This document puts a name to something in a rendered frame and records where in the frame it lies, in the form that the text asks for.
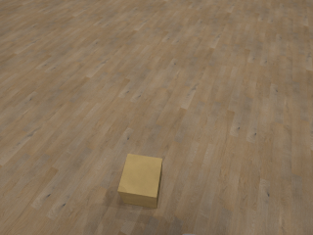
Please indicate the carton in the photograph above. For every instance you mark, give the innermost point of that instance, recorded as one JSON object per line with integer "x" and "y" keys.
{"x": 140, "y": 181}

